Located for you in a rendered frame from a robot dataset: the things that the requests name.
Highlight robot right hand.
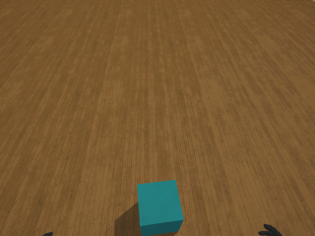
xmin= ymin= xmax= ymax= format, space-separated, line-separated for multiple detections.
xmin=258 ymin=224 xmax=283 ymax=236

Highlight carton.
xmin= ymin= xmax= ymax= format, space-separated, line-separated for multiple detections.
xmin=137 ymin=180 xmax=184 ymax=236

